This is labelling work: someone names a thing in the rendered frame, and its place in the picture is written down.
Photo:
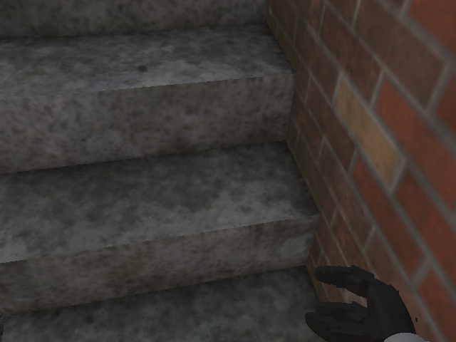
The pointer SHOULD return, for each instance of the right robot hand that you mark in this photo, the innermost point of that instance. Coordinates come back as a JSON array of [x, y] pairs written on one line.
[[385, 315]]

